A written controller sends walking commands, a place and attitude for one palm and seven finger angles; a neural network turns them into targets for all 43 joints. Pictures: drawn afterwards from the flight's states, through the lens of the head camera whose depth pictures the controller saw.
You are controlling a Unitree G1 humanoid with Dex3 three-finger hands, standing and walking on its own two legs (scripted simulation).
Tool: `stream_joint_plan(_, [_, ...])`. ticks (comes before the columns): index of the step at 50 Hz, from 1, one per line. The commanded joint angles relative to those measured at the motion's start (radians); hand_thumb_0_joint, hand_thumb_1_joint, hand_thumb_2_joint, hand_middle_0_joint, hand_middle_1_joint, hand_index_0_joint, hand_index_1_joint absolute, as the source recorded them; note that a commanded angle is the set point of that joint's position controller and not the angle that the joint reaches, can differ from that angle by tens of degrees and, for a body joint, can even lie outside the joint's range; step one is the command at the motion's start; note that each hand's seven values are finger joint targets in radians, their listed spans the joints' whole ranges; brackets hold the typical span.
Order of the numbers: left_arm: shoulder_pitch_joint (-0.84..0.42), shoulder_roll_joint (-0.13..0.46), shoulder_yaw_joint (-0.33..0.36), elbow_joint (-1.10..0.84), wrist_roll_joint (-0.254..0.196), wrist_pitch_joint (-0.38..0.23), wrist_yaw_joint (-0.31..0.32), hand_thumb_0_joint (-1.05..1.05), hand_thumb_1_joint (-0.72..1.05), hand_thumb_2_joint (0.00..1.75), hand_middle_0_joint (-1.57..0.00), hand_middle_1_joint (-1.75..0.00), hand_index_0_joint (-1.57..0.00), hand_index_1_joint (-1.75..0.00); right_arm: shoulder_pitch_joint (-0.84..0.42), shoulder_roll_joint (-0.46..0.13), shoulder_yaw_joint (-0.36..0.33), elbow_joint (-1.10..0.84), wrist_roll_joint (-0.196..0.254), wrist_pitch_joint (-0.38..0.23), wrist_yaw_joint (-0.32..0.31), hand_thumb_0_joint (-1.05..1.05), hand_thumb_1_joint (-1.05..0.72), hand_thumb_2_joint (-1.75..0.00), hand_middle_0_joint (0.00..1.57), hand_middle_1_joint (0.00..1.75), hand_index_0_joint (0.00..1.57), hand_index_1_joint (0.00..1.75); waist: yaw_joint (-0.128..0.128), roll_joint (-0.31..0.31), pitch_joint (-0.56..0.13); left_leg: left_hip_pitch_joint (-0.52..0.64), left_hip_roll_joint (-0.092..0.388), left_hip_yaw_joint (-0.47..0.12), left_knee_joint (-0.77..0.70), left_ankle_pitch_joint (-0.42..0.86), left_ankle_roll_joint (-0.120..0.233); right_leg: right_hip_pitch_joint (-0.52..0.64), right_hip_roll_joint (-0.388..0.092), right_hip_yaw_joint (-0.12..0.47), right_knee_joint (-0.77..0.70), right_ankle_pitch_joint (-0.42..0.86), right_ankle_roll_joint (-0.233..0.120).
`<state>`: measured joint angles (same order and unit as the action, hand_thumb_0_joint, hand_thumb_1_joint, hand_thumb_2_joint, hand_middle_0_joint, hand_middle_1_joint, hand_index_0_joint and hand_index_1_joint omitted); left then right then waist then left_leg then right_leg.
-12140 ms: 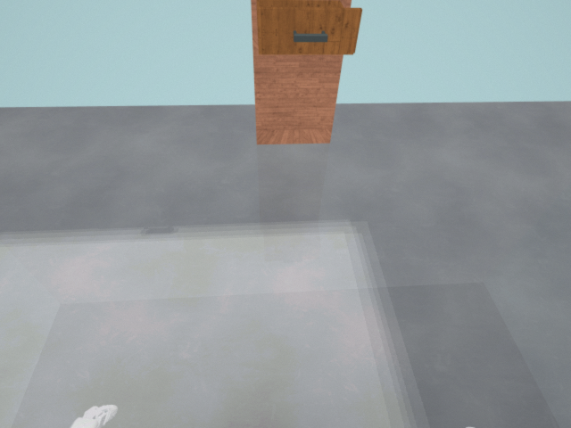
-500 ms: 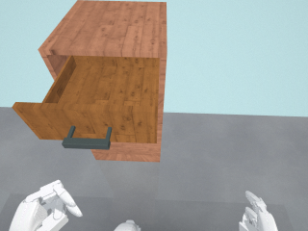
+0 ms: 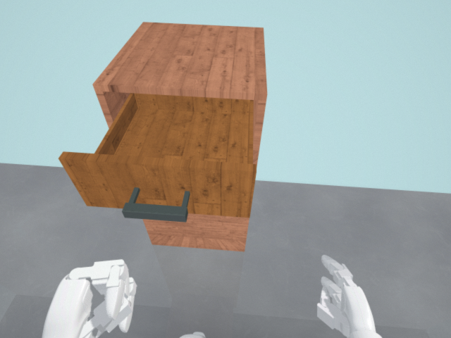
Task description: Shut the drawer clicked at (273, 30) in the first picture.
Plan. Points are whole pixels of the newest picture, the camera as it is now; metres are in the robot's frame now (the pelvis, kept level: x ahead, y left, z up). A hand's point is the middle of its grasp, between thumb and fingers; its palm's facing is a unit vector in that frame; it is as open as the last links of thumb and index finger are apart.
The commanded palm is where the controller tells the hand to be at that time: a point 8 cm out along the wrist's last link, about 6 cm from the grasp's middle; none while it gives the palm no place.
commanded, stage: raise the hand and make a fist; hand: left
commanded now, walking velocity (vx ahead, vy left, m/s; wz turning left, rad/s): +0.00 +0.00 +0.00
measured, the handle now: (158, 203) +0.37 +0.18 +0.02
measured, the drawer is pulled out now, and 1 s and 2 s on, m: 0.24 0.24 0.24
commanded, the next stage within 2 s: bring the fist close to the handle in 0.40 s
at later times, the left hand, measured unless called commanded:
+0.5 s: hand (134, 301) +0.15 +0.14 +0.11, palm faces +0.06 -1.00 -0.07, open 3.3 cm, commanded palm +0.11 +0.20 +0.11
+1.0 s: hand (152, 285) +0.19 +0.13 +0.06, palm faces +0.04 -1.00 -0.06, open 3.2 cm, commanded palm +0.16 +0.19 +0.06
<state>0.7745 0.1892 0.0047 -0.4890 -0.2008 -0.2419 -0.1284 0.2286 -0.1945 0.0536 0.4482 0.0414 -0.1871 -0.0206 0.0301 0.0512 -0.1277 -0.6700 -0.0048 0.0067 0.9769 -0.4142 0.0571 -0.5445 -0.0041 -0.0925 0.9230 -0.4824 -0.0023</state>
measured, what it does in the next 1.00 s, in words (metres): stands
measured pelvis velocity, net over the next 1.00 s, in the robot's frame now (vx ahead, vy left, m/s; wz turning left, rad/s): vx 0.01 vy -0.04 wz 0.00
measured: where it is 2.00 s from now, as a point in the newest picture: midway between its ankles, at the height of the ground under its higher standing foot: outside the picture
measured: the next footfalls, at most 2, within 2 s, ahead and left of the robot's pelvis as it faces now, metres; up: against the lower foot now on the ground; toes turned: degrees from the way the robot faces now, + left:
none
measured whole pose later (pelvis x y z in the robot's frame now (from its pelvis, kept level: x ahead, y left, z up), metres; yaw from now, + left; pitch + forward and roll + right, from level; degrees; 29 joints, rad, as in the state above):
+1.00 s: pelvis +0.01 -0.04 -0.01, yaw +0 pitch +10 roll -1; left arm 0.61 0.20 0.13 -0.19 -0.26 -0.35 -0.21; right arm 0.23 -0.23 0.00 0.54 0.03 -0.18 -0.05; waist -0.01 0.04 -0.13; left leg -0.75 0.02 -0.02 1.00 -0.43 0.00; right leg -0.63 0.03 -0.11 0.97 -0.52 -0.06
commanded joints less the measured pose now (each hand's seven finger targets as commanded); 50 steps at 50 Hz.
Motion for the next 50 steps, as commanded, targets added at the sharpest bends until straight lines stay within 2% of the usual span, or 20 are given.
stream_joint_plan(1, [-0.008, 0.064, 0.037, -0.226, 0.0, -0.027, 0.018, 0.0, 0.9, 0.9, -1.4, -1.6, -1.4, -1.6, -0.094, -0.129, -0.064, -0.182, 0.013, -0.052, -0.015, 0.0, -0.9, -0.9, 0.2, 0.3, 0.2, 0.3, -0.023, 0.001, -0.007, 0.145, 0.039, -0.124, -0.27, -0.081, -0.029, -0.088, 0.031, -0.016, -0.145, -0.007, -0.022])
stream_joint_plan(3, [0.0, 0.072, 0.058, -0.202, 0.001, -0.016, 0.027, 0.0, 0.9, 0.9, -1.4, -1.6, -1.4, -1.6, -0.1, -0.131, -0.065, -0.176, 0.015, -0.051, -0.018, 0.0, -0.9, -0.9, 0.2, 0.3, 0.2, 0.3, -0.016, 0.0, 0.004, 0.136, 0.037, -0.123, -0.274, -0.09, -0.03, -0.082, 0.032, -0.014, -0.152, -0.012, -0.022])
stream_joint_plan(5, [0.008, 0.051, 0.037, -0.216, -0.003, -0.014, 0.027, 0.0, 0.9, 0.9, -1.4, -1.6, -1.4, -1.6, -0.092, -0.132, -0.065, -0.182, 0.015, -0.054, -0.018, 0.0, -0.9, -0.9, 0.2, 0.3, 0.2, 0.3, -0.017, 0.0, -0.01, 0.144, 0.034, -0.111, -0.266, -0.066, -0.029, -0.076, 0.031, -0.014, -0.153, -0.002, -0.022])
stream_joint_plan(8, [0.029, 0.076, 0.064, -0.223, -0.002, -0.022, 0.037, 0.0, 0.9, 0.9, -1.4, -1.6, -1.4, -1.6, -0.093, -0.133, -0.07, -0.173, 0.014, -0.064, -0.017, 0.0, -0.9, -0.9, 0.2, 0.3, 0.2, 0.3, -0.004, 0.012, -0.025, 0.15, 0.032, -0.1, -0.255, -0.021, -0.029, -0.06, 0.031, -0.012, -0.156, 0.016, -0.024])
stream_joint_plan(11, [0.037, 0.06, 0.043, -0.256, -0.005, -0.041, 0.044, 0.0, 0.9, 0.9, -1.4, -1.6, -1.4, -1.6, -0.079, -0.127, -0.074, -0.173, 0.011, -0.077, -0.011, 0.0, -0.9, -0.9, 0.2, 0.3, 0.2, 0.3, -0.01, 0.026, -0.045, 0.167, 0.034, -0.087, -0.238, 0.03, -0.029, -0.062, 0.03, -0.012, -0.15, 0.041, -0.024])
stream_joint_plan(13, [0.056, 0.09, 0.086, -0.221, -0.003, -0.047, 0.053, 0.0, 0.9, 0.9, -1.4, -1.6, -1.4, -1.6, -0.083, -0.128, -0.079, -0.156, 0.01, -0.074, -0.011, 0.0, -0.9, -0.9, 0.2, 0.3, 0.2, 0.3, -0.005, 0.003, -0.025, 0.144, 0.031, -0.081, -0.231, 0.045, -0.028, -0.054, 0.033, -0.009, -0.161, 0.048, -0.025])
stream_joint_plan(15, [0.068, 0.07, 0.065, -0.225, -0.008, -0.058, 0.047, 0.0, 0.9, 0.9, -1.4, -1.6, -1.4, -1.6, -0.078, -0.126, -0.082, -0.162, 0.01, -0.073, -0.009, 0.0, -0.9, -0.9, 0.2, 0.3, 0.2, 0.3, -0.012, -0.017, -0.026, 0.144, 0.026, -0.068, -0.217, 0.072, -0.024, -0.053, 0.031, -0.005, -0.162, 0.071, -0.023])
stream_joint_plan(18, [0.1, 0.098, 0.12, -0.188, -0.016, -0.066, 0.037, 0.0, 0.9, 0.9, -1.4, -1.6, -1.4, -1.6, -0.088, -0.126, -0.091, -0.144, 0.013, -0.068, -0.013, 0.0, -0.9, -0.9, 0.2, 0.3, 0.2, 0.3, -0.002, -0.035, -0.03, 0.14, 0.024, -0.058, -0.206, 0.106, -0.024, -0.033, 0.032, 0.001, -0.169, 0.104, -0.022])
stream_joint_plan(19, [0.114, 0.067, 0.089, -0.202, -0.023, -0.069, 0.026, 0.0, 0.9, 0.9, -1.4, -1.6, -1.4, -1.6, -0.083, -0.124, -0.088, -0.152, 0.014, -0.069, -0.011, 0.0, -0.9, -0.9, 0.2, 0.3, 0.2, 0.3, -0.005, -0.012, -0.039, 0.148, 0.021, -0.051, -0.202, 0.115, -0.023, -0.033, 0.03, 0.002, -0.167, 0.117, -0.021])
stream_joint_plan(23, [0.094, 0.097, 0.125, -0.194, -0.043, -0.086, -0.001, 0.0, 0.9, 0.9, -1.4, -1.6, -1.4, -1.6, -0.09, -0.124, -0.091, -0.135, 0.016, -0.076, -0.017, 0.0, -0.9, -0.9, 0.2, 0.3, 0.2, 0.3, -0.008, -0.027, -0.031, 0.139, 0.016, -0.046, -0.185, 0.133, -0.02, -0.023, 0.029, 0.02, -0.184, 0.145, -0.018])
stream_joint_plan(25, [0.072, 0.09, 0.109, -0.202, -0.05, -0.098, -0.017, 0.0, 0.9, 0.9, -1.4, -1.6, -1.4, -1.6, -0.082, -0.123, -0.09, -0.138, 0.018, -0.082, -0.019, 0.0, -0.9, -0.9, 0.2, 0.3, 0.2, 0.3, -0.021, -0.029, -0.034, 0.144, 0.013, -0.045, -0.179, 0.133, -0.017, -0.033, 0.027, 0.026, -0.187, 0.149, -0.015])
stream_joint_plan(29, [0.029, 0.091, 0.136, -0.091, -0.056, -0.12, -0.043, 0.0, 0.9, 0.9, -1.4, -1.6, -1.4, -1.6, -0.076, -0.126, -0.095, -0.11, 0.013, -0.078, -0.028, 0.0, -0.9, -0.9, 0.2, 0.3, 0.2, 0.3, -0.034, -0.067, 0.004, 0.111, 0.008, -0.043, -0.152, 0.12, -0.017, -0.061, 0.027, 0.049, -0.201, 0.139, -0.011])
stream_joint_plan(34, [-0.019, 0.099, 0.146, -0.049, -0.065, -0.147, -0.075, 0.0, 0.9, 0.9, -1.4, -1.6, -1.4, -1.6, -0.077, -0.129, -0.094, -0.105, 0.009, -0.078, -0.031, 0.0, -0.9, -0.9, 0.2, 0.3, 0.2, 0.3, -0.03, -0.022, -0.051, 0.102, -0.001, -0.036, -0.123, 0.143, -0.017, -0.046, 0.015, 0.072, -0.189, 0.169, -0.009])
stream_joint_plan(36, [-0.066, 0.11, 0.156, -0.047, -0.07, -0.156, -0.079, 0.0, 0.9, 0.9, -1.4, -1.6, -1.4, -1.6, -0.078, -0.131, -0.093, -0.104, 0.006, -0.077, -0.032, 0.0, -0.9, -0.9, 0.2, 0.3, 0.2, 0.3, -0.034, -0.024, -0.076, 0.096, -0.002, -0.036, -0.112, 0.148, -0.016, -0.042, 0.011, 0.081, -0.184, 0.176, -0.007])
stream_joint_plan(38, [-0.101, 0.131, 0.176, -0.02, -0.064, -0.166, -0.074, 0.0, 0.9, 0.9, -1.4, -1.6, -1.4, -1.6, -0.08, -0.13, -0.094, -0.091, 0.004, -0.073, -0.035, 0.0, -0.9, -0.9, 0.2, 0.3, 0.2, 0.3, -0.036, -0.026, -0.065, 0.085, 0.0, -0.036, -0.1, 0.15, -0.016, -0.049, 0.01, 0.09, -0.185, 0.176, -0.006])
stream_joint_plan(40, [-0.111, 0.118, 0.172, 0.009, -0.07, -0.172, -0.075, 0.0, 0.9, 0.9, -1.4, -1.6, -1.4, -1.6, -0.075, -0.128, -0.095, -0.09, 0.003, -0.069, -0.035, 0.0, -0.9, -0.9, 0.2, 0.3, 0.2, 0.3, -0.04, -0.041, -0.075, 0.077, 0.0, -0.035, -0.094, 0.156, -0.017, -0.05, 0.006, 0.091, -0.176, 0.197, -0.002])
stream_joint_plan(42, [-0.1, 0.113, 0.185, 0.053, -0.078, -0.172, -0.08, 0.0, 0.9, 0.9, -1.4, -1.6, -1.4, -1.6, -0.082, -0.129, -0.096, -0.087, 0.002, -0.065, -0.034, 0.0, -0.9, -0.9, 0.2, 0.3, 0.2, 0.3, -0.032, -0.05, -0.081, 0.056, -0.002, -0.034, -0.088, 0.154, -0.02, -0.042, 0.001, 0.098, -0.175, 0.206, 0.002])
stream_joint_plan(43, [-0.111, 0.137, 0.213, 0.077, -0.071, -0.172, -0.075, 0.0, 0.9, 0.9, -1.4, -1.6, -1.4, -1.6, -0.088, -0.132, -0.099, -0.078, 0.003, -0.057, -0.037, 0.0, -0.9, -0.9, 0.2, 0.3, 0.2, 0.3, -0.031, -0.057, -0.077, 0.051, 0.0, -0.034, -0.081, 0.158, -0.019, -0.043, -0.001, 0.107, -0.177, 0.215, 0.005])
stream_joint_plan(46, [-0.118, 0.106, 0.191, 0.102, -0.08, -0.172, -0.086, 0.0, 0.9, 0.9, -1.4, -1.6, -1.4, -1.6, -0.088, -0.131, -0.099, -0.084, 0.001, -0.051, -0.036, 0.0, -0.9, -0.9, 0.2, 0.3, 0.2, 0.3, -0.028, -0.056, -0.103, 0.041, -0.003, -0.03, -0.076, 0.168, -0.021, -0.034, -0.007, 0.114, -0.163, 0.249, 0.011])
stream_joint_plan(50, [-0.147, 0.117, 0.196, 0.13, -0.075, -0.188, -0.081, 0.0, 0.9, 0.9, -1.4, -1.6, -1.4, -1.6, -0.079, -0.136, -0.103, -0.074, -0.003, -0.045, -0.038, 0.0, -0.9, -0.9, 0.2, 0.3, 0.2, 0.3, -0.032, -0.052, -0.117, 0.029, 0.001, -0.033, -0.065, 0.178, -0.02, -0.053, -0.002, 0.105, -0.137, 0.258, 0.008])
